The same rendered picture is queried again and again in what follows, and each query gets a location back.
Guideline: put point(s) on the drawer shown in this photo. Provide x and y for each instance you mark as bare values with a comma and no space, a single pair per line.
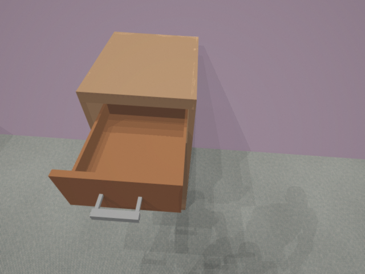
130,152

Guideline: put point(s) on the handle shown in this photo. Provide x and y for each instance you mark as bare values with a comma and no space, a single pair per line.
115,215

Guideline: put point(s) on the cabinet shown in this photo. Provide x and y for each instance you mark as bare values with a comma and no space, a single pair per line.
150,70

